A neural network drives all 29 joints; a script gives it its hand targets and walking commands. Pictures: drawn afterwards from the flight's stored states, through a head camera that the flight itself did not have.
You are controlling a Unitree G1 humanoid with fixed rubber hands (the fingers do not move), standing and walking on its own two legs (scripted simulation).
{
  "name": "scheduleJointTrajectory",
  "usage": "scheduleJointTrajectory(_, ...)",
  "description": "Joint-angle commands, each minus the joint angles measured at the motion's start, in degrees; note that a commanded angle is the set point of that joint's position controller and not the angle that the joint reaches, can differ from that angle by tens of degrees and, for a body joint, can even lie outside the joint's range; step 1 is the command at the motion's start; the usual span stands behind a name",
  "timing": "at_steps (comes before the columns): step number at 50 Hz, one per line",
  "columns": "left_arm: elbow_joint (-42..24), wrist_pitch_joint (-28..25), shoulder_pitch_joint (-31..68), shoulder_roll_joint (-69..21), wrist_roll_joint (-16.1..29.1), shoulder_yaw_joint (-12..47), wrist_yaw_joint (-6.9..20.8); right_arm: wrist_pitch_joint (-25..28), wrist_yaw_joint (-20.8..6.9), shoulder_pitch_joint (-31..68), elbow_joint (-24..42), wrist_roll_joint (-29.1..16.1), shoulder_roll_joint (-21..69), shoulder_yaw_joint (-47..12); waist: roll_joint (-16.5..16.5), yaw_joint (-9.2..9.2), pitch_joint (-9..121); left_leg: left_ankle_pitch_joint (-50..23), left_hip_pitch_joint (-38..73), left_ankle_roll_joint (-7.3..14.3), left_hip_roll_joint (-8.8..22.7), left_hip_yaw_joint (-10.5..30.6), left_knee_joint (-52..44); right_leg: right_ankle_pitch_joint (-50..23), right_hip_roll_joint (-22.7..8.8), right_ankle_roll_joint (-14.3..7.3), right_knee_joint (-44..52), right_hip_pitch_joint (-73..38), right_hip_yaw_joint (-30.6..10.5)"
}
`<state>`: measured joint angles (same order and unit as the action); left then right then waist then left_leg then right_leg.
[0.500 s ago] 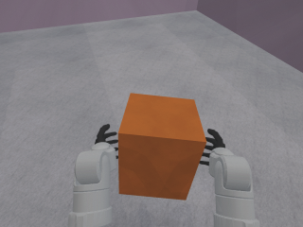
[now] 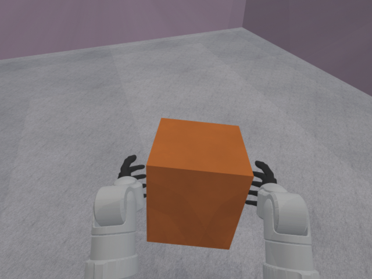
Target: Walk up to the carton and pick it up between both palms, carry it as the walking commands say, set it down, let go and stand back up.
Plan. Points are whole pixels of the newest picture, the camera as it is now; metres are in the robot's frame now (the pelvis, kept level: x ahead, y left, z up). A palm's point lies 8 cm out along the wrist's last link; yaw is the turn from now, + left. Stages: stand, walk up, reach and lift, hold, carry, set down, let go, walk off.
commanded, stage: carry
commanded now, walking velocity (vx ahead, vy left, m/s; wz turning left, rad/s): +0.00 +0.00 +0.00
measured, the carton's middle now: (194, 181) +0.38 +0.01 +0.00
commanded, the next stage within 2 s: hold in 0.98 s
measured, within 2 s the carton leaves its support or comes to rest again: neither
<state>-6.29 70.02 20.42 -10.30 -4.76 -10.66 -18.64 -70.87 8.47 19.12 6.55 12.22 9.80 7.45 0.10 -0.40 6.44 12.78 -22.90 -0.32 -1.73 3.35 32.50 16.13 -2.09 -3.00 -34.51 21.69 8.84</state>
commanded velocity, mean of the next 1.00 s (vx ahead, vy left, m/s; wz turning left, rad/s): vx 0.00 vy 0.00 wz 0.00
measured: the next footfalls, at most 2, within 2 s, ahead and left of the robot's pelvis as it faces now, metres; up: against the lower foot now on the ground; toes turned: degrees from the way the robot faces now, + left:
none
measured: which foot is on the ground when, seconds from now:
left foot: down 0.00-1.00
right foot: down 0.00-1.00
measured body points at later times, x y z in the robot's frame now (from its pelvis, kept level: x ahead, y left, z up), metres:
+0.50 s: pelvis -0.01 +0.00 +0.00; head -0.03 +0.00 +0.45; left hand +0.29 +0.15 +0.08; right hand +0.29 -0.14 +0.08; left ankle +0.04 +0.13 -0.73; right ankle +0.02 -0.08 -0.73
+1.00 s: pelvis -0.01 +0.00 +0.00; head -0.03 +0.01 +0.45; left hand +0.29 +0.15 +0.08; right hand +0.29 -0.14 +0.08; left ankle +0.04 +0.13 -0.73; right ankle +0.02 -0.08 -0.73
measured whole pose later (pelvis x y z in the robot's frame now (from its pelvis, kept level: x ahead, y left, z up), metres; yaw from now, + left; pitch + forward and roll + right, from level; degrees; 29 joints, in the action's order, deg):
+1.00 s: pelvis -0.01 +0.00 +0.00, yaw +0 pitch +2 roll +1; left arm -3.6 68.6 20.5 -10.3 -6.2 -10.7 -17.1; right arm -69.7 7.9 18.7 4.6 12.6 9.7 7.6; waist -1.2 -0.4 6.4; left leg 12.1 -22.6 -0.3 -1.7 3.4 32.5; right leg 15.4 -2.1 -3.0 -34.4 21.3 8.8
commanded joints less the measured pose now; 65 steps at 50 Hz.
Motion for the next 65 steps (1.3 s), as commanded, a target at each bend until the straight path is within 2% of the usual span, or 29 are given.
scheduleJointTrajectory(1, 4.1, -0.9, 26.4, -57.8, 21.2, 35.6, 28.9, 3.0, -17.0, 32.9, 2.7, -29.4, 56.9, -35.9, -1.4, 0.38, 21.1, -10.9, 7.5, 2.1, 5.5, 2.4, -1.7, -8.6, -7.9, -0.2, 4.3, -10.4, -8.0)
scheduleJointTrajectory(8, 1.9, -0.3, 28.9, -59.1, 22.7, 37.4, 29.1, 2.1, -17.4, 31.7, 2.4, -30.7, 58.1, -37.3, 0.0, 0.30, 17.2, -1.6, 3.5, 2.4, 4.8, 3.6, -2.6, 2.3, -8.6, -0.9, 8.8, -8.0, -9.8)
scheduleJointTrajectory(12, 0.4, -1.0, 27.7, -59.4, 23.9, 37.6, 29.6, 2.8, -17.0, 34.3, 7.4, -31.4, 58.0, -39.0, -5.4, 0.49, 16.9, -5.0, 2.6, 3.1, 5.2, 4.2, -1.9, 2.2, -8.7, -0.4, 9.8, -8.1, -9.9)
scheduleJointTrajectory(13, 1.9, -0.7, 27.7, -59.0, 23.3, 37.0, 29.7, 2.5, -17.0, 32.7, 3.7, -30.8, 58.2, -37.7, -0.8, 0.39, 15.9, -3.0, 3.1, 2.8, 4.8, 2.2, -2.6, 3.7, -9.6, -0.6, 10.4, -6.9, -10.0)
scheduleJointTrajectory(15, 2.6, -1.1, 29.5, -58.5, 22.5, 36.6, 29.5, 2.9, -17.2, 31.7, 1.3, -29.5, 58.4, -36.4, -1.2, 0.54, 15.8, -1.0, 4.4, 3.0, 4.7, 3.4, -3.2, 9.2, -9.9, -0.6, 11.6, -4.9, -11.0)
scheduleJointTrajectory(17, 2.0, -0.5, 28.1, -59.4, 22.3, 37.3, 29.2, 2.2, -17.6, 30.9, 1.4, -30.0, 58.5, -36.4, 2.2, 0.31, 16.4, -1.1, 4.2, 3.4, 6.3, 6.6, -4.9, 7.7, -7.6, -0.5, 8.5, -6.9, -9.7)
scheduleJointTrajectory(22, 3.7, -1.1, 26.8, -58.4, 21.6, 35.9, 29.4, 2.8, -17.5, 30.3, 0.6, -29.1, 58.1, -36.2, -5.0, 0.79, 16.0, -2.3, 3.2, 3.0, 4.9, 3.9, -2.9, 5.0, -8.4, 0.0, 10.7, -7.8, -9.2)
scheduleJointTrajectory(24, 1.3, -0.9, 28.2, -59.7, 23.5, 37.7, 29.3, 2.8, -17.4, 32.0, 3.5, -30.9, 58.2, -37.1, -1.5, 0.51, 16.6, -6.4, 2.2, 3.0, 4.1, 2.7, -0.5, -6.8, -9.0, -0.4, 9.8, -9.3, -9.8)
scheduleJointTrajectory(26, 0.2, -0.9, 29.4, -58.7, 23.1, 37.6, 29.0, 2.8, -17.5, 31.1, 2.2, -30.9, 58.7, -36.4, 1.8, 0.19, 17.9, -8.6, 3.4, 2.9, 5.3, 3.5, -1.9, -4.6, -8.5, -0.6, 6.4, -9.9, -8.5)
scheduleJointTrajectory(27, -1.9, -0.8, 30.2, -59.0, 24.0, 38.3, 29.2, 2.7, -17.4, 30.2, 3.1, -30.8, 59.6, -37.5, -2.5, 0.27, 18.7, -9.4, 2.8, 2.9, 5.6, 4.6, -1.1, -5.9, -7.6, 0.1, 6.9, -12.0, -7.7)
scheduleJointTrajectory(29, -1.1, -0.5, 31.1, -60.2, 24.4, 37.9, 29.3, 2.5, -17.2, 32.5, 5.6, -31.4, 59.4, -38.1, -2.1, 0.20, 17.9, -9.1, 3.4, 3.1, 5.2, 3.5, -0.9, -7.1, -8.1, -0.9, 7.4, -10.5, -9.0)
scheduleJointTrajectory(31, 3.2, -0.6, 26.9, -59.5, 22.2, 36.3, 29.0, 3.0, -17.4, 30.9, 2.5, -29.8, 57.7, -36.2, 2.0, -0.05, 18.8, -10.1, 5.5, 3.2, 5.9, 5.1, -2.4, -3.1, -7.1, -0.4, 6.0, -9.8, -8.5)
scheduleJointTrajectory(35, -2.4, -1.9, 29.6, -58.8, 23.8, 38.0, 28.8, 3.4, -17.0, 30.3, 4.8, -31.1, 59.3, -38.3, -4.3, 0.41, 19.0, -10.7, 4.5, 2.8, 5.4, 3.0, -1.3, -13.2, -8.2, -0.2, 6.0, -12.8, -7.9)
scheduleJointTrajectory(36, -2.7, -1.9, 29.7, -60.1, 24.0, 39.1, 28.7, 3.7, -17.3, 30.4, 5.7, -30.9, 58.4, -37.2, 1.2, 0.23, 21.4, -12.0, 5.4, 2.7, 5.6, 3.8, -1.5, -11.5, -7.5, -0.7, 4.4, -12.9, -8.1)
scheduleJointTrajectory(41, -0.8, -0.7, 28.0, -59.7, 24.4, 38.3, 29.4, 2.6, -16.8, 31.3, 5.5, -31.2, 58.4, -38.3, -4.7, 0.27, 18.5, -9.1, 2.8, 3.1, 5.0, 2.8, -1.3, -7.8, -8.1, -0.4, 7.2, -11.9, -8.0)
scheduleJointTrajectory(45, 0.4, 0.0, 27.2, -59.6, 23.0, 37.5, 28.9, 2.1, -17.1, 31.3, 4.9, -31.5, 58.7, -38.4, -1.3, 0.20, 17.7, -6.9, 2.6, 3.4, 5.1, 4.1, -0.6, -5.9, -8.2, -1.2, 7.6, -11.4, -9.3)
scheduleJointTrajectory(46, -1.6, -0.6, 30.6, -59.9, 24.1, 38.5, 29.0, 2.7, -17.1, 32.4, 5.1, -31.4, 58.7, -37.7, 3.2, 0.25, 20.7, -9.1, 4.8, 2.9, 5.3, 3.6, -1.9, -6.1, -7.8, -1.1, 6.0, -12.1, -8.3)
scheduleJointTrajectory(49, 0.2, -0.6, 26.9, -60.1, 23.2, 38.1, 28.8, 2.6, -17.3, 30.3, 4.9, -31.3, 58.9, -38.1, -0.6, -0.08, 17.3, -8.6, 3.0, 3.8, 7.1, 7.4, -3.7, 0.8, -6.5, -0.1, 5.9, -10.3, -8.3)
scheduleJointTrajectory(50, 20.3, -12.4, 18.9, -47.3, 3.1, 18.0, 29.3, 13.9, -18.3, 14.0, -15.2, -11.2, 45.8, -18.0, -1.3, -1.12, 0.1, 4.8, 5.0, 2.9, -3.8, 3.4, -7.6, -3.0, 1.3, 0.8, 13.3, -15.8, -16.2)
scheduleJointTrajectory(51, 40.4, -18.2, 13.1, -45.1, -0.9, 10.2, 29.9, 19.6, -18.2, 13.6, -35.3, -5.6, 45.3, -5.8, -0.2, -2.26, -0.6, 2.5, 6.0, 3.4, -2.1, 4.9, -8.5, -6.4, 1.8, 0.3, 13.2, -18.5, -17.3)
scheduleJointTrajectory(52, 31.7, -25.5, 17.5, -49.9, 1.5, 18.1, 31.2, 26.3, -18.7, 17.0, -30.4, -6.4, 51.5, -12.6, -1.9, 0.83, 6.1, -3.4, 12.7, 3.5, -2.3, 4.8, -8.0, -12.9, 2.5, 1.3, 13.1, -21.8, -17.2)
scheduleJointTrajectory(54, 15.6, -33.3, 30.2, -55.1, 6.4, 29.0, 32.9, 32.5, -20.0, 28.5, -17.4, -14.0, 61.7, -26.3, -3.3, -2.43, 19.1, -14.9, 13.8, 4.3, -4.5, 2.6, -7.0, -28.3, 3.5, 3.7, 9.5, -28.4, -17.0)
scheduleJointTrajectory(55, 14.7, -34.2, 35.2, -56.7, 9.4, 33.6, 35.1, 33.7, -19.2, 29.1, -13.6, -16.3, 63.0, -25.8, -1.2, 2.12, 23.3, -14.4, 11.8, 4.0, -4.5, 2.2, -6.3, -32.7, 1.8, 4.3, 9.6, -32.4, -17.5)
scheduleJointTrajectory(57, 8.4, -34.9, 35.9, -55.9, 12.7, 39.2, 34.6, 33.4, -18.6, 31.5, -10.2, -18.9, 63.3, -31.8, -4.9, 3.34, 29.8, -17.4, 15.9, 3.5, -3.9, 2.4, -5.4, -33.5, 3.4, 4.6, 7.8, -31.9, -15.7)
scheduleJointTrajectory(60, 20.6, -33.0, 25.1, -53.9, 7.8, 33.6, 34.0, 34.0, -18.6, 35.2, -12.2, -20.1, 59.9, -32.3, -2.3, -1.23, 20.5, -11.1, 11.9, 2.6, -3.8, 2.3, -6.5, -25.3, 2.4, 4.0, 9.6, -29.1, -16.4)
scheduleJointTrajectory(62, 25.1, -32.4, 31.0, -53.3, 7.8, 32.8, 34.9, 33.1, -18.7, 33.4, -19.4, -15.7, 55.7, -25.9, -1.4, 4.13, 11.5, -3.5, 11.4, 2.3, -2.6, 3.1, -8.1, -11.7, 3.0, 2.4, 12.5, -22.9, -15.0)
scheduleJointTrajectory(63, 29.1, -32.2, 28.3, -52.5, 6.2, 28.0, 34.8, 32.9, -19.2, 34.5, -22.8, -14.8, 55.0, -23.9, -3.4, 1.38, 9.4, -0.5, 11.9, 2.3, -1.8, 3.7, -9.2, -6.4, 3.5, 2.3, 13.5, -21.0, -14.8)
scheduleJointTrajectory(64, 31.2, -32.3, 31.9, -51.8, 4.5, 27.5, 34.6, 32.8, -18.9, 35.0, -25.7, -13.3, 53.0, -20.3, 1.9, 4.18, 2.9, 7.6, 7.3, 2.8, -2.0, 3.2, -11.2, -1.7, 3.5, 2.6, 14.0, -21.6, -13.9)
scheduleJointTrajectory(65, 33.9, -32.6, 40.0, -54.8, 6.5, 28.7, 36.0, 33.4, -18.9, 37.5, -26.8, -11.6, 52.6, -16.0, -0.2, 8.44, 4.0, 15.4, 4.8, 2.9, -1.4, 4.0, -11.9, 4.6, 4.5, 2.5, 13.4, -22.0, -12.0)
